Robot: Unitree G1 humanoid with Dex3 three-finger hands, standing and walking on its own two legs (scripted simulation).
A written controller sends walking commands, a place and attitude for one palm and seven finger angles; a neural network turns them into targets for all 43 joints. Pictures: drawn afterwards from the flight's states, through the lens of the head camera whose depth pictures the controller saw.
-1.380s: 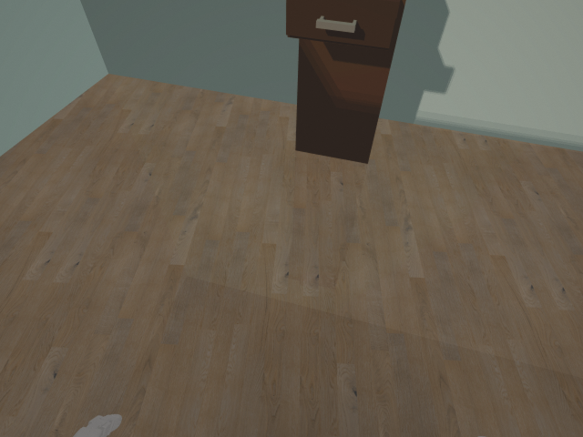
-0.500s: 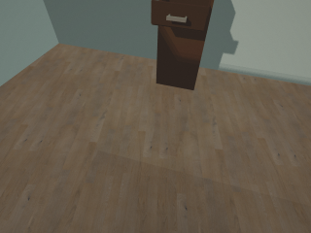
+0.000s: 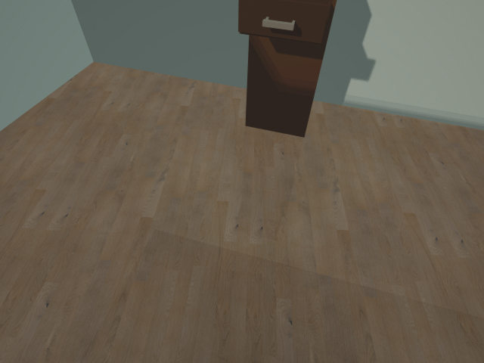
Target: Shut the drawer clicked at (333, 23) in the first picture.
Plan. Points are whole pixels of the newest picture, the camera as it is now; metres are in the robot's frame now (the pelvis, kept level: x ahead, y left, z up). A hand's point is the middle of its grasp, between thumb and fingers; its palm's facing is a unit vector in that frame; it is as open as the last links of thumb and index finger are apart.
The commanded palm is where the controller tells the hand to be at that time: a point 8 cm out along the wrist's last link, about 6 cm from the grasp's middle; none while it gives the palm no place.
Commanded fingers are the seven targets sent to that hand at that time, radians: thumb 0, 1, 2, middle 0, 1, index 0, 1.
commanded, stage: look at it before walking up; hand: left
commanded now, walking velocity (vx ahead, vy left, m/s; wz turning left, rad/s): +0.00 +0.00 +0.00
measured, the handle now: (279, 22) +1.31 -0.06 +0.03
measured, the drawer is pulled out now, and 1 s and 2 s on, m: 0.30 0.30 0.30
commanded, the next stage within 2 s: walk to a spot facing it in 0.36 s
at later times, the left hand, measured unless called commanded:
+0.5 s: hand out of the picture +0.08 +0.24 -0.16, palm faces -0.02 -0.94 -0.33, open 7.4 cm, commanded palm none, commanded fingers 0.00 0.90 0.90 -0.20 -0.30 -0.20 -0.30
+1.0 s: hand out of the picture +0.15 +0.14 -0.19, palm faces -0.05 -0.98 -0.19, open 7.4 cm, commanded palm none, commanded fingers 0.00 0.90 0.90 -0.20 -0.30 -0.20 -0.30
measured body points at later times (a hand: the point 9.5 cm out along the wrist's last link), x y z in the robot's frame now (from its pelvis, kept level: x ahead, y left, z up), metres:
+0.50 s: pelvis +0.01 +0.00 +0.00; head +0.01 +0.00 +0.45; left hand +0.08 +0.29 -0.13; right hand +0.09 -0.30 -0.13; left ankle +0.00 +0.12 -0.75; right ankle +0.00 -0.13 -0.75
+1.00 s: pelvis +0.12 -0.04 -0.02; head +0.14 -0.05 +0.43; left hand +0.15 +0.19 -0.17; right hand +0.01 -0.26 -0.18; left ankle +0.03 +0.10 -0.69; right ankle +0.10 -0.13 -0.75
